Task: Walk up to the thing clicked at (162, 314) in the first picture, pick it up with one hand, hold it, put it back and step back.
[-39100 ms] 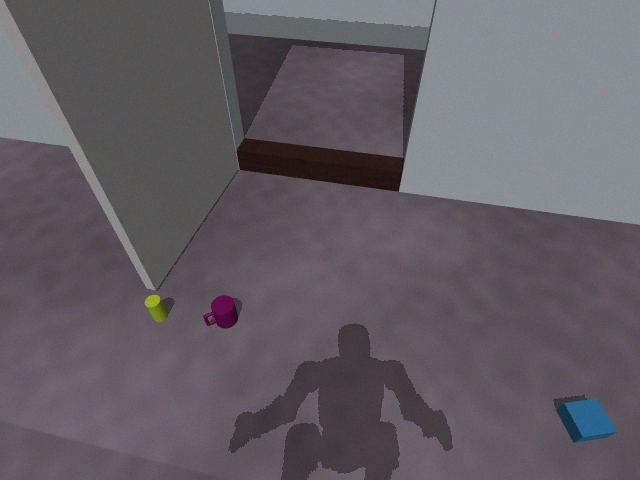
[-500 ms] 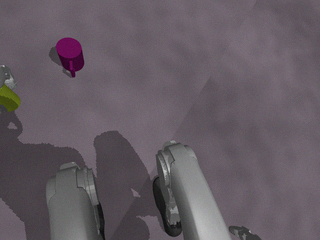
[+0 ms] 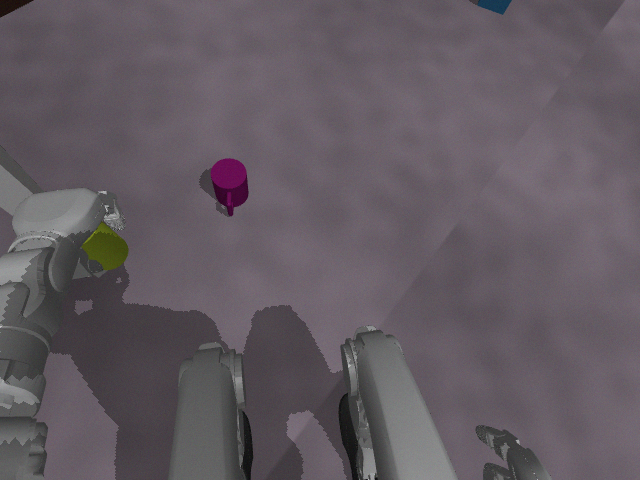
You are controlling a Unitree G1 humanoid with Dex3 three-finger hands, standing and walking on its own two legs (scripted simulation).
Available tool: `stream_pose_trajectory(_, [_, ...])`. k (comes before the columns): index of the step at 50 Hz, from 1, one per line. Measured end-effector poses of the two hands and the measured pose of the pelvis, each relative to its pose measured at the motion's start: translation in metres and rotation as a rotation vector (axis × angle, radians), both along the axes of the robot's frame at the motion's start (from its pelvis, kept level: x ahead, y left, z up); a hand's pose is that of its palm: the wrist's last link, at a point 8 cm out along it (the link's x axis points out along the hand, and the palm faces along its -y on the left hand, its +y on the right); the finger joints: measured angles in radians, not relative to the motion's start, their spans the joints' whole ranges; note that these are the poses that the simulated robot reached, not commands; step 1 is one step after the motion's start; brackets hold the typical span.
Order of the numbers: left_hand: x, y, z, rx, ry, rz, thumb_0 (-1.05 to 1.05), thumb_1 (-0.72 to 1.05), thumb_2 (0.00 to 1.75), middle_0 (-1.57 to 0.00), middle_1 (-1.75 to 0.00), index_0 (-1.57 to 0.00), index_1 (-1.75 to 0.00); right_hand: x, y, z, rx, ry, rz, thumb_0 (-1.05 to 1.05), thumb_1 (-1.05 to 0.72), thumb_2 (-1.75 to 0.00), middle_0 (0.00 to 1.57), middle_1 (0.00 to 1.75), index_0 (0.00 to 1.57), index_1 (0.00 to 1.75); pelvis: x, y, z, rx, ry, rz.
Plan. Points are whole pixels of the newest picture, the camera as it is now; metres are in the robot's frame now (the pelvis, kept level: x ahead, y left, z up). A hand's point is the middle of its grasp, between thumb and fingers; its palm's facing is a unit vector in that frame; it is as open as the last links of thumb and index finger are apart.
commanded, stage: lift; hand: left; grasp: from above
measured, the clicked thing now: (93, 241) +0.46 +0.27 -0.11
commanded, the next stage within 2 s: hold in 0.96 s
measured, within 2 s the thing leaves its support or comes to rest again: neither
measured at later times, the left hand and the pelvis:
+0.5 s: hand out of the picture +0.37 +0.25 +0.11, palm faces -0.44 -0.10 -0.89, open 8.0 cm; pelvis +0.03 +0.00 +0.18, yaw +2 degrees
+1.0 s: hand out of the picture +0.39 +0.23 +0.19, palm faces -0.44 -0.11 -0.89, open 8.0 cm; pelvis +0.07 +0.00 +0.26, yaw +2 degrees
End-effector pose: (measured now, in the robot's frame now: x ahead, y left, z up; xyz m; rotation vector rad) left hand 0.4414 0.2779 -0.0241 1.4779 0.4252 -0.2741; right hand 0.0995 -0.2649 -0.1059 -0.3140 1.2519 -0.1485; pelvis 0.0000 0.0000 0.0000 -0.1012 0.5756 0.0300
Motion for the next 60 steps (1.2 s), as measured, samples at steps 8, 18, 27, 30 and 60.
stream_pose_trajectory(8, [-0.025,-0.012,0.071,-0.009,-0.016,0.007,0.0,0.23,0.51,-0.81,-0.75,-0.75,-0.7,0.018,0.005,0.054,0.024,-0.076,-0.032,0.0,-0.92,-0.9,0.2,0.3,0.2,0.3,0.005,-0.002,0.059,0.02,-0.065,0.005])
stream_pose_trajectory(18, [-0.057,-0.018,0.156,-0.011,0.006,0.023,0.0,0.23,0.51,-0.81,-0.75,-0.75,-0.7,0.029,0.009,0.134,0.035,-0.166,-0.061,0.0,-0.91,-0.9,0.2,0.3,0.2,0.3,0.018,-0.004,0.138,0.048,-0.18,0.012])
stream_pose_trajectory(27, [-0.067,-0.024,0.201,-0.007,0.013,0.022,0.0,0.23,0.51,-0.8,-0.75,-0.75,-0.71,0.037,0.003,0.189,0.016,-0.219,-0.078,0.0,-0.92,-0.9,0.2,0.3,0.2,0.3,0.033,-0.003,0.188,0.06,-0.255,0.017])
stream_pose_trajectory(30, [-0.066,-0.028,0.212,0.001,0.012,0.017,0.0,0.23,0.51,-0.8,-0.75,-0.75,-0.71,0.04,0.002,0.201,0.015,-0.222,-0.081,0.0,-0.92,-0.9,0.2,0.3,0.2,0.3,0.039,-0.003,0.201,0.064,-0.276,0.017])
stream_pose_trajectory(60, [-0.046,-0.038,0.298,0.015,-0.002,0.022,0.0,0.23,0.51,-0.8,-0.75,-0.75,-0.71,0.08,0.006,0.269,0.053,-0.254,-0.1,0.01,-0.91,-0.9,0.2,0.3,0.2,0.3,0.082,0.001,0.273,0.092,-0.416,0.003])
